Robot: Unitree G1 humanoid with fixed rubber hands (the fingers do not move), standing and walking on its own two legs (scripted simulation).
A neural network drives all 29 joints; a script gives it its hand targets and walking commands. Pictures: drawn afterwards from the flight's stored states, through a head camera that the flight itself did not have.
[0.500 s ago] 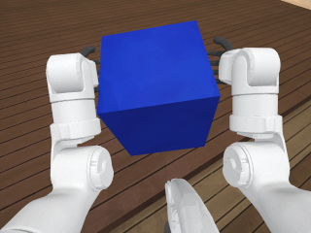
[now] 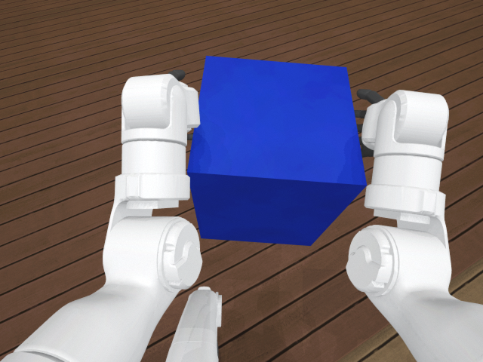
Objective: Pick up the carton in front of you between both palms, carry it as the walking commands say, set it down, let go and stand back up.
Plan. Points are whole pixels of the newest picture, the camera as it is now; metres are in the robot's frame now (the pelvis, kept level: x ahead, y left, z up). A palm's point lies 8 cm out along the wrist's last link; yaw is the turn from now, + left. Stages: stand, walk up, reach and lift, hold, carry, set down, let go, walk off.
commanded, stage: carry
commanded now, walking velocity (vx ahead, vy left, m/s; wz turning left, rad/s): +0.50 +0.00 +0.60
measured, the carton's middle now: (265, 163) +0.41 +0.02 +0.09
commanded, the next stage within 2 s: none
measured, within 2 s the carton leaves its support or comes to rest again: neither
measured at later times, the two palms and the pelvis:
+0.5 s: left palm out of the picture +0.63 +0.25 +0.32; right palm out of the picture +0.69 -0.02 +0.32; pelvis +0.29 +0.05 +0.11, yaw +9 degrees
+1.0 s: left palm out of the picture +0.85 +0.41 +0.22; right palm out of the picture +0.90 +0.13 +0.22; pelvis +0.51 +0.18 +0.12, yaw +15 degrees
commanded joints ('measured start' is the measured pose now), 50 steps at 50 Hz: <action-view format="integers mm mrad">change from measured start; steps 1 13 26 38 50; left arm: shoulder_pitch -581 -610 -663 -547 -398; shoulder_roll -1134 -863 -1070 -1132 -1209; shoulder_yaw -291 -306 -370 -319 -478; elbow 32 -171 -77 104 -145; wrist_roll -398 -250 -453 -460 -408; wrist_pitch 62 30 60 23 -73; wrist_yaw -535 -446 -548 -590 -505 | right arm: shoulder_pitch -881 -1036 -812 -754 -717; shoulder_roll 1070 1222 1126 1062 1273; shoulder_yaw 517 588 407 413 590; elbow -31 -150 102 79 -136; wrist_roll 494 733 514 441 600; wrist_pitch -30 -46 -18 -62 -156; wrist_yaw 225 276 241 197 282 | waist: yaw -85 -219 -18 -80 -119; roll -275 35 -87 -182 91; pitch -500 -512 -467 -437 -575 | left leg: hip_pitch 431 1046 149 713 1170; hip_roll -118 56 -116 -195 147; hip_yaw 257 -374 -15 207 -210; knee -330 -842 -213 -935 -1098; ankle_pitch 68 609 153 569 720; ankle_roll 0 178 -38 21 117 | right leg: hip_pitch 126 -489 523 323 -392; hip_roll -161 -24 -327 -241 -115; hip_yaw -24 75 255 -150 -42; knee -77 466 -93 29 548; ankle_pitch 864 -361 574 908 -15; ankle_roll -132 6 -88 6 78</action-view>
